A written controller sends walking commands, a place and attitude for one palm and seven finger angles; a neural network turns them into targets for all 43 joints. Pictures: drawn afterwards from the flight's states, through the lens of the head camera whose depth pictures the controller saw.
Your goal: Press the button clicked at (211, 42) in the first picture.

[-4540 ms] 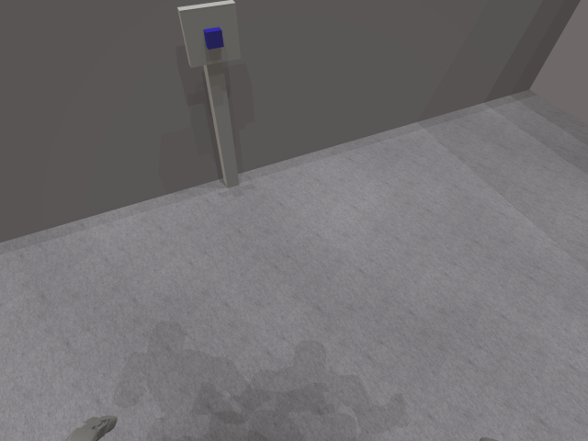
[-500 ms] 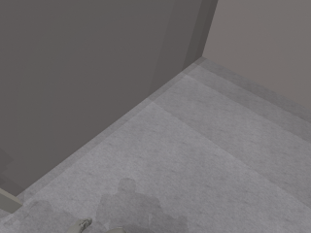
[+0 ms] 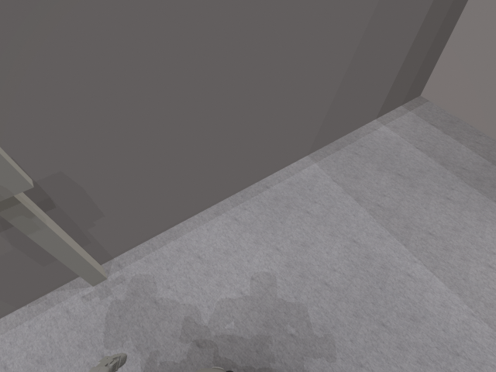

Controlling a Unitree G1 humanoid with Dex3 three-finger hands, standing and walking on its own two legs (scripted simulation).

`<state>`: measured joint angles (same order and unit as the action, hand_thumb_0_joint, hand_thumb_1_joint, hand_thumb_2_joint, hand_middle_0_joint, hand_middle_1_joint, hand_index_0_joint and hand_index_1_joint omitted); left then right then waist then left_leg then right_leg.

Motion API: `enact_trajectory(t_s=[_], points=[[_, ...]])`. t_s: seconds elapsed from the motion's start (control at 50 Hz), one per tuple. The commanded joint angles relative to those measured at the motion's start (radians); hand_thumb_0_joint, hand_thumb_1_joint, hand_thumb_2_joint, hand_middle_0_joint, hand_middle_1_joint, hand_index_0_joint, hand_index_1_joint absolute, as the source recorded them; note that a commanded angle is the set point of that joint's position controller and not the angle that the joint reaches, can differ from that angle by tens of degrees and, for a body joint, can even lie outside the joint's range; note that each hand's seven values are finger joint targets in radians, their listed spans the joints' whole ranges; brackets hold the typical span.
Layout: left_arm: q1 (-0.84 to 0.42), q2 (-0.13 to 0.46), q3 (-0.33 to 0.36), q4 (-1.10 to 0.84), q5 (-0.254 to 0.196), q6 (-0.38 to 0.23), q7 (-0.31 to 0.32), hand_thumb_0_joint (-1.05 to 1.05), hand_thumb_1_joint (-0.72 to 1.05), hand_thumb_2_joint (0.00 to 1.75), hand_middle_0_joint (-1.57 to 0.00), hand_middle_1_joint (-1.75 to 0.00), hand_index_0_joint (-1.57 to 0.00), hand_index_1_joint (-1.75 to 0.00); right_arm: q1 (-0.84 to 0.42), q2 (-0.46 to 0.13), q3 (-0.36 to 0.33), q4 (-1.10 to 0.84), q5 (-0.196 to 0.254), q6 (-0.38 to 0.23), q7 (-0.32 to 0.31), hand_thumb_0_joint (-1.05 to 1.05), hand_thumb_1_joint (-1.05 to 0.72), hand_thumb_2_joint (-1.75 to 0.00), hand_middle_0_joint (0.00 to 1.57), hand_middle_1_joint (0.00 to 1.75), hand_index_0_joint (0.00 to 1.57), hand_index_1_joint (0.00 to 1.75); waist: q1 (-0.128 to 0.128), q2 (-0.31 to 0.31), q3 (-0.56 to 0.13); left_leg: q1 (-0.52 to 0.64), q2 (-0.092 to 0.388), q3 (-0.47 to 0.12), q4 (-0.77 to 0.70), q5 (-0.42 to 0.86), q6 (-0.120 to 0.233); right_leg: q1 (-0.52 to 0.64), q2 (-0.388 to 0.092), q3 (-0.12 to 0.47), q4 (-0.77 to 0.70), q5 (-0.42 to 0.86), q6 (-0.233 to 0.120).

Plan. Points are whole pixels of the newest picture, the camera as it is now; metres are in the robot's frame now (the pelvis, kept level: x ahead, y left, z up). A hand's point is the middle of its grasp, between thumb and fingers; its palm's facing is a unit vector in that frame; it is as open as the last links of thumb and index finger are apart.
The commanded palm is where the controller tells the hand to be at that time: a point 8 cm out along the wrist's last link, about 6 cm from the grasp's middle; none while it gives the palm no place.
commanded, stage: turn to face it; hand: left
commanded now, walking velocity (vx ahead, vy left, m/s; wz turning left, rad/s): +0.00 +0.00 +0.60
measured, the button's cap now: out of the picture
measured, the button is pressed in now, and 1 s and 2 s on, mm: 0 0 0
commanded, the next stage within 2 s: take the last steps up to it in 0.92 s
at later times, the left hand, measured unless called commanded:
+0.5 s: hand out of the picture -0.08 +0.23 -0.18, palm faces +0.36 -0.90 -0.26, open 7.4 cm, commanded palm none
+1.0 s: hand out of the picture -0.05 +0.20 -0.14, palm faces +0.47 -0.84 -0.27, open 7.4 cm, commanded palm none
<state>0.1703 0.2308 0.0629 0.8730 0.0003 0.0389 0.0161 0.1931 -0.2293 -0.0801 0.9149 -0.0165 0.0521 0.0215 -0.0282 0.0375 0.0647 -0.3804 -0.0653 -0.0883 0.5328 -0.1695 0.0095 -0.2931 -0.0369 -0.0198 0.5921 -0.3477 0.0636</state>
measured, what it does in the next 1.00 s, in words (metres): steps on the spot, turning left: left foot, then right foot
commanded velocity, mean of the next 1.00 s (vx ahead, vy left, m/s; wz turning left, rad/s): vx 0.00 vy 0.00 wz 0.41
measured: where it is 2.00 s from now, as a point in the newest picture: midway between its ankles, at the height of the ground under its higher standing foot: outside the picture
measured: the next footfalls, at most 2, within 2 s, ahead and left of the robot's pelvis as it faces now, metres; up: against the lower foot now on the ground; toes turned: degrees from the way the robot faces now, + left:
left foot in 0.46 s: -0.03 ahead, +0.13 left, +0.00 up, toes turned +24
right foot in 0.94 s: +0.04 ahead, -0.09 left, +0.00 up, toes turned +24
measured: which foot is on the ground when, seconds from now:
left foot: down 0.00-0.00, up 0.02-0.44, down 0.46-0.94, up 0.96-1.00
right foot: down 0.00-0.46, up 0.48-0.92, down 0.94-1.00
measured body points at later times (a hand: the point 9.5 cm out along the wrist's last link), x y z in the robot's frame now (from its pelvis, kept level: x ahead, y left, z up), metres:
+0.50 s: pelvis -0.04 +0.01 -0.01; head +0.00 +0.05 +0.44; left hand -0.10 +0.28 -0.16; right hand +0.17 -0.20 -0.12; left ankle -0.07 +0.11 -0.73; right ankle +0.00 -0.13 -0.71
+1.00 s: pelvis -0.04 -0.02 +0.01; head -0.01 -0.03 +0.45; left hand -0.07 +0.24 -0.12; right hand +0.10 -0.21 -0.16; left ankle -0.08 +0.10 -0.71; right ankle +0.00 -0.10 -0.73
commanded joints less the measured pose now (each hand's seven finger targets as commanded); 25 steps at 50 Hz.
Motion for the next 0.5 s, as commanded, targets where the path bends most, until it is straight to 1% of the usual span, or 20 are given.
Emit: enact_trajectory(t_s=[0.0,0.02,0.04,0.06,0.08,0.1,0.14,0.18,0.22,0.26,0.3,0.32,0.34,0.36,0.38,0.4,0.42,0.44,0.46,0.48], points=[[0.098,0.263,0.047,-0.086,0.024,-0.033,0.022,0.0,0.9,0.9,-0.2,-0.3,-0.2,-0.3,-0.043,-0.114,-0.041,-0.13,-0.002,-0.019,-0.006,0.0,-0.9,-0.9,0.2,0.3,0.2,0.3,0.058,-0.311,-0.114,-0.244,0.004,0.025,0.442,-0.396,-0.047,0.162,-0.471,0.384,-0.379,0.061,-0.208],[0.057,0.225,0.05,-0.094,0.019,-0.04,0.025,0.0,0.9,0.9,-0.2,-0.3,-0.2,-0.3,-0.064,-0.133,-0.046,-0.117,-0.01,-0.007,-0.004,0.0,-0.9,-0.9,0.2,0.3,0.2,0.3,0.048,-0.324,-0.079,-0.226,0.042,-0.008,0.562,-0.368,-0.042,0.072,-0.423,0.363,-0.38,0.071,-0.203],[0.008,0.192,0.039,-0.103,0.017,-0.038,0.025,0.0,0.9,0.9,-0.2,-0.3,-0.2,-0.3,-0.043,-0.131,-0.048,-0.096,-0.007,0.0,0.0,0.0,-0.9,-0.9,0.2,0.3,0.2,0.3,0.011,-0.247,-0.05,-0.224,0.06,0.003,0.646,-0.308,-0.047,0.046,-0.373,0.28,-0.356,0.116,-0.185],[-0.035,0.159,0.026,-0.107,0.018,-0.042,0.022,0.0,0.9,0.9,-0.2,-0.3,-0.2,-0.3,-0.025,-0.12,-0.044,-0.068,-0.009,0.004,0.008,0.0,-0.9,-0.9,0.2,0.3,0.2,0.3,-0.01,-0.191,-0.015,-0.22,0.081,0.029,0.694,-0.232,-0.06,0.042,-0.312,0.152,-0.316,0.195,-0.166],[-0.029,0.137,0.02,-0.106,0.02,-0.049,0.019,0.0,0.9,0.9,-0.2,-0.3,-0.2,-0.3,-0.014,-0.108,-0.038,-0.06,-0.008,0.003,0.012,0.0,-0.9,-0.9,0.2,0.3,0.2,0.3,-0.011,-0.182,-0.021,-0.217,0.083,0.055,0.698,-0.201,-0.073,0.073,-0.276,0.083,-0.28,0.305,-0.157],[-0.003,0.134,0.017,-0.097,0.02,-0.053,0.019,0.0,0.9,0.9,-0.2,-0.3,-0.2,-0.3,-0.011,-0.1,-0.034,-0.055,-0.005,0.003,0.014,0.0,-0.9,-0.9,0.2,0.3,0.2,0.3,-0.001,-0.2,-0.038,-0.22,0.085,0.07,0.685,-0.192,-0.083,0.118,-0.269,0.042,-0.262,0.385,-0.155],[0.052,0.14,0.018,-0.076,0.021,-0.054,0.02,0.0,0.9,0.9,-0.2,-0.3,-0.2,-0.3,-0.043,-0.095,-0.03,-0.06,-0.002,0.006,0.014,0.0,-0.9,-0.9,0.2,0.3,0.2,0.3,0.024,-0.198,-0.056,-0.216,0.09,0.09,0.631,-0.204,-0.095,0.187,-0.278,0.012,-0.245,0.469,-0.16],[0.103,0.159,0.022,-0.058,0.024,-0.051,0.019,0.0,0.9,0.9,-0.2,-0.3,-0.2,-0.3,-0.088,-0.094,-0.025,-0.067,-0.002,0.009,0.014,0.0,-0.9,-0.9,0.2,0.3,0.2,0.3,0.052,-0.207,-0.06,-0.2,0.095,0.111,0.572,-0.231,-0.102,0.222,-0.294,0.0,-0.236,0.509,-0.17],[0.132,0.173,0.025,-0.046,0.027,-0.048,0.017,0.0,0.9,0.9,-0.2,-0.3,-0.2,-0.3,-0.122,-0.091,-0.019,-0.074,-0.001,0.009,0.013,0.0,-0.9,-0.9,0.2,0.3,0.2,0.3,0.067,-0.215,-0.07,-0.184,0.095,0.129,0.507,-0.257,-0.101,0.251,-0.308,-0.01,-0.227,0.537,-0.178],[0.137,0.187,0.031,-0.038,0.031,-0.044,0.017,0.0,0.9,0.9,-0.2,-0.3,-0.2,-0.3,-0.147,-0.087,-0.013,-0.081,0.002,0.005,0.013,0.0,-0.9,-0.9,0.2,0.3,0.2,0.3,0.076,-0.239,-0.069,-0.149,0.099,0.147,0.423,-0.283,-0.096,0.253,-0.325,-0.026,-0.216,0.557,-0.184],[0.132,0.206,0.038,-0.034,0.032,-0.039,0.015,0.0,0.9,0.9,-0.2,-0.3,-0.2,-0.3,-0.153,-0.089,-0.005,-0.085,0.006,-0.002,0.012,0.0,-0.9,-0.9,0.2,0.3,0.2,0.3,0.081,-0.247,-0.091,-0.09,0.098,0.171,0.321,-0.298,-0.085,0.254,-0.342,-0.04,-0.191,0.564,-0.19],[0.126,0.216,0.042,-0.033,0.032,-0.037,0.014,0.0,0.9,0.9,-0.2,-0.3,-0.2,-0.3,-0.145,-0.088,-0.002,-0.086,0.008,-0.006,0.011,0.0,-0.9,-0.9,0.2,0.3,0.2,0.3,0.08,-0.267,-0.104,-0.063,0.096,0.183,0.268,-0.301,-0.078,0.258,-0.349,-0.052,-0.175,0.569,-0.189],[0.123,0.215,0.046,-0.025,0.033,-0.033,0.014,0.0,0.9,0.9,-0.2,-0.3,-0.2,-0.3,-0.144,-0.088,-0.001,-0.089,0.009,-0.011,0.01,0.0,-0.9,-0.9,0.2,0.3,0.2,0.3,0.083,-0.268,-0.103,-0.018,0.095,0.19,0.201,-0.299,-0.07,0.241,-0.355,-0.055,-0.154,0.567,-0.181],[0.113,0.223,0.047,-0.023,0.032,-0.031,0.012,0.0,0.9,0.9,-0.2,-0.3,-0.2,-0.3,-0.111,-0.09,0.0,-0.085,0.009,-0.015,0.008,0.0,-0.9,-0.9,0.2,0.3,0.2,0.3,0.064,-0.263,-0.12,0.023,0.087,0.208,0.119,-0.253,-0.064,0.239,-0.35,-0.082,-0.119,0.565,-0.163],[0.105,0.219,0.051,-0.02,0.026,-0.026,0.009,0.0,0.9,0.9,-0.2,-0.3,-0.2,-0.3,-0.08,-0.104,-0.003,-0.078,0.006,-0.019,0.005,0.0,-0.9,-0.9,0.2,0.3,0.2,0.3,0.046,-0.244,-0.125,0.108,0.086,0.214,0.013,-0.159,-0.056,0.191,-0.335,-0.114,-0.07,0.517,-0.13],[0.096,0.208,0.051,-0.022,0.016,-0.021,0.005,0.0,0.9,0.9,-0.2,-0.3,-0.2,-0.3,-0.023,-0.144,-0.013,-0.064,0.003,-0.028,0.006,0.0,-0.9,-0.9,0.2,0.3,0.2,0.3,0.009,-0.156,-0.156,0.255,0.107,0.185,-0.129,-0.016,-0.039,0.097,-0.31,-0.155,0.043,0.435,-0.079],[0.104,0.152,0.045,-0.054,0.009,-0.016,-0.002,0.0,0.9,0.9,-0.2,-0.3,-0.2,-0.3,0.034,-0.261,-0.041,-0.062,-0.005,-0.04,0.001,0.0,-0.9,-0.9,0.2,0.3,0.2,0.3,-0.022,0.135,-0.198,0.444,0.336,-0.121,-0.186,0.241,0.058,-0.156,-0.189,-0.197,0.267,0.08,0.001],[0.031,0.106,0.017,-0.1,0.017,-0.013,-0.003,0.0,0.9,0.9,-0.2,-0.3,-0.2,-0.3,0.1,-0.332,-0.054,-0.051,0.004,-0.032,-0.004,0.0,-0.9,-0.9,0.2,0.3,0.2,0.3,-0.057,0.27,-0.182,0.453,0.5,-0.261,-0.178,0.556,0.168,-0.31,-0.117,-0.135,0.435,-0.325,0.034],[-0.024,0.121,0.021,-0.094,0.022,0.0,0.008,0.0,0.9,0.9,-0.2,-0.3,-0.2,-0.3,0.126,-0.297,-0.049,-0.023,0.002,-0.035,-0.017,0.0,-0.9,-0.9,0.2,0.3,0.2,0.3,-0.075,0.201,-0.174,0.378,0.477,-0.254,-0.18,0.483,0.185,-0.308,-0.113,-0.035,0.52,-0.293,0.024],[-0.036,0.115,0.027,-0.079,0.017,0.0,0.007,0.0,0.9,0.9,-0.2,-0.3,-0.2,-0.3,0.071,-0.278,-0.043,-0.036,-0.001,-0.035,-0.027,0.0,-0.9,-0.9,0.2,0.3,0.2,0.3,-0.049,0.192,-0.124,0.323,0.431,-0.218,-0.187,0.39,0.18,-0.325,-0.113,-0.009,0.563,-0.224,0.022]])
